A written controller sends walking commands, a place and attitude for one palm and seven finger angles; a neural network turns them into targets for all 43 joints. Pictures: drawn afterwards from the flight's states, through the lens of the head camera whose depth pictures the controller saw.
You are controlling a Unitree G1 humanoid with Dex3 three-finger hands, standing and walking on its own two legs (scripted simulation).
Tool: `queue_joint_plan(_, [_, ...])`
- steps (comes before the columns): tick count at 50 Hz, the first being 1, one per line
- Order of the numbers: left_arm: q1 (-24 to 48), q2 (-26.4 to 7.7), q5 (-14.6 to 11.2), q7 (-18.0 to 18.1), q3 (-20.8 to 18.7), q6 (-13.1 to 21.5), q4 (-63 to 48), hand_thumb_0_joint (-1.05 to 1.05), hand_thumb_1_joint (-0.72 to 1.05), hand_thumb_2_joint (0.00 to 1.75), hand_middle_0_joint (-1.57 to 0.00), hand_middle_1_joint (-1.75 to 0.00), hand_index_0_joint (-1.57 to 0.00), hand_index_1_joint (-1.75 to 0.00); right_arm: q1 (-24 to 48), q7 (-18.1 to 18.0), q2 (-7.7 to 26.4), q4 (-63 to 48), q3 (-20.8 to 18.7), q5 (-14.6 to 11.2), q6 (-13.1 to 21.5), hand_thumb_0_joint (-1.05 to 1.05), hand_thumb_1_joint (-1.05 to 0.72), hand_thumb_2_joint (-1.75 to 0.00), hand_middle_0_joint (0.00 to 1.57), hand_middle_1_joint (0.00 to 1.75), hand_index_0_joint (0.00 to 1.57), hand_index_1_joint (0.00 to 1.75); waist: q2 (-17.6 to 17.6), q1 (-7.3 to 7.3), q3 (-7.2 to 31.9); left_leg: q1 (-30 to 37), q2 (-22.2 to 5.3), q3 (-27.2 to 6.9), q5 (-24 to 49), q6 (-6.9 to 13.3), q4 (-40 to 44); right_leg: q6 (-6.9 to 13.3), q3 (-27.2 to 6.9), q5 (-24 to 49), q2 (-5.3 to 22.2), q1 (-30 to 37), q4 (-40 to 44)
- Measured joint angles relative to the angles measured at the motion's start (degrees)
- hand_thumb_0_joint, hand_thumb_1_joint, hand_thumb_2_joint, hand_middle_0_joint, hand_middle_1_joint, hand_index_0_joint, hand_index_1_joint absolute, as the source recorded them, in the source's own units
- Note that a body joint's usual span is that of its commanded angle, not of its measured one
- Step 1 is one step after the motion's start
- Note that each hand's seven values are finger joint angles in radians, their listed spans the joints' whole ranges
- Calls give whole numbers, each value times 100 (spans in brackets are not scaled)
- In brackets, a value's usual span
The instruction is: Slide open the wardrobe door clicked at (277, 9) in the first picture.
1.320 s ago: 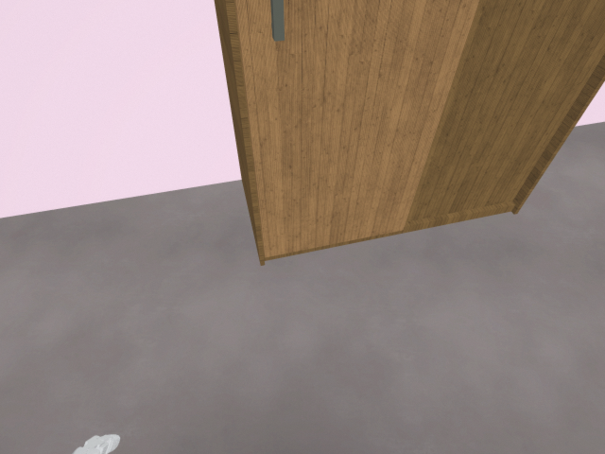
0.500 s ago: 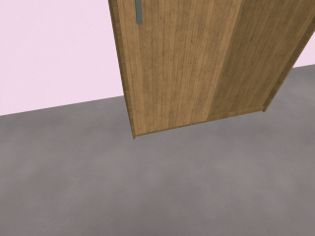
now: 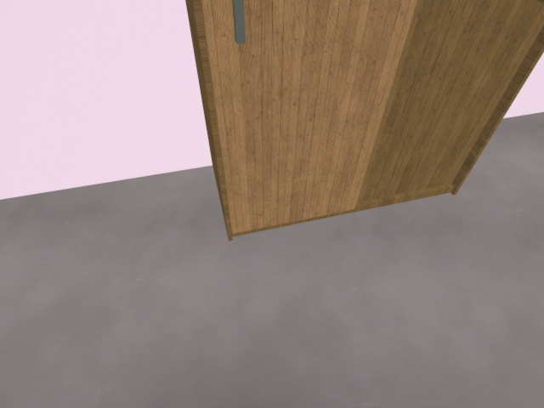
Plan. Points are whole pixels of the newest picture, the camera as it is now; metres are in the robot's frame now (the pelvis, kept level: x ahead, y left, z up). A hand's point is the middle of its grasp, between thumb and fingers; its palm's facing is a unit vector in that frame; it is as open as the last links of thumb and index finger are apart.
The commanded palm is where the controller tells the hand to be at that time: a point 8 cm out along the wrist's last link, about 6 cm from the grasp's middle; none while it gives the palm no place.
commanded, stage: look at it before walking up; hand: left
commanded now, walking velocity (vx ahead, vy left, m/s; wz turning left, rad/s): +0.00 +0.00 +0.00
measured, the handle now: (236, 6) +0.94 +0.15 +0.21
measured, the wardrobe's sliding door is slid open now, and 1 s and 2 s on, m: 0.00 0.00 0.00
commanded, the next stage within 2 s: walk to a spot facing it in 0.12 s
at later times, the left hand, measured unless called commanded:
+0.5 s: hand out of the picture +0.06 +0.22 -0.17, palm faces -0.09 -0.95 -0.30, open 7.4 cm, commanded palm none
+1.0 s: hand out of the picture +0.06 +0.19 -0.17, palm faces -0.23 -0.95 -0.23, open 7.4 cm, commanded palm none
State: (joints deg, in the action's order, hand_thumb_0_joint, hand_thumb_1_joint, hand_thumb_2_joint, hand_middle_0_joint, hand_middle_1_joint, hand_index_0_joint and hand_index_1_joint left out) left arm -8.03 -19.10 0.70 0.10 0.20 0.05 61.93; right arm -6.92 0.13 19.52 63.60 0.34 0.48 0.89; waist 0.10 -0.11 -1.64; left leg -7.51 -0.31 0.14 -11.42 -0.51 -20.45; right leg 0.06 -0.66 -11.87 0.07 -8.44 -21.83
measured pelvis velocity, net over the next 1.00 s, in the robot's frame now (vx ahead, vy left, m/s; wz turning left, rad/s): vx -0.02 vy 0.00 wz -0.35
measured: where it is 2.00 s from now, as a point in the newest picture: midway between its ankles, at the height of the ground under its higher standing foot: outside the picture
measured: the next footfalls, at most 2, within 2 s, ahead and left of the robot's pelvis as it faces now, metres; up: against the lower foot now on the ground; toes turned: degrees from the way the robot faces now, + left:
left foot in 1.06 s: +0.05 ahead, +0.12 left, +0.00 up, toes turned -22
right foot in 1.58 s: +0.15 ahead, -0.25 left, +0.00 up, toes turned -49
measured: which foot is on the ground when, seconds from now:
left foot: down 0.00-0.60, up 0.62-1.00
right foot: down 0.00-1.00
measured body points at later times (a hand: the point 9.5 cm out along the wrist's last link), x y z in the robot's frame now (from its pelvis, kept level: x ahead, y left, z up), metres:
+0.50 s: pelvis -0.01 +0.00 -0.01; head +0.01 -0.01 +0.44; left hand +0.06 +0.27 -0.15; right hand +0.05 -0.28 -0.15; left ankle +0.00 +0.12 -0.75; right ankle +0.00 -0.12 -0.75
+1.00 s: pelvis -0.02 +0.00 +0.00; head -0.01 +0.00 +0.45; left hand +0.07 +0.24 -0.15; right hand -0.02 -0.28 -0.14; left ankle +0.00 +0.14 -0.71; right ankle -0.01 -0.10 -0.75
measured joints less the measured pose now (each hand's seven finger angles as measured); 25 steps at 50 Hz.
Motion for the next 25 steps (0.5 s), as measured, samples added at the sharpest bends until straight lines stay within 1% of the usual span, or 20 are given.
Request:
queue_joint_plan(14, [-30, -18, 1, 3, -9, -2, 21, 0, 90, 90, -20, -30, -21, -30, 34, -9, 1, -1, 1, -3, 3, 1, -91, -90, 21, 30, 21, 30, -3, -34, -7, 72, 4, 22, 20, 11, 67, -13, -22, 34, 4, 68, 77])
queue_joint_plan(19, [-153, 64, 9, 54, -87, -157, -155, 0, 90, 90, -20, -30, -21, -30, 53, -90, -117, -215, -61, 11, -65, 1, -91, -90, 20, 30, 21, 30, -13, -101, -28, -98, -66, 237, -137, -4, -235, -16, -233, -50, -71, -212, -263])
queue_joint_plan(25, [-394, 289, 42, -15, -161, -346, -487, 0, 90, 90, -20, -30, -20, -30, -84, -106, -446, -616, -146, 23, -171, 1, -91, -90, 20, 30, 21, 30, -105, -95, -140, -444, -159, 580, -457, -12, -867, 2, -541, -333, -188, -815, -1138])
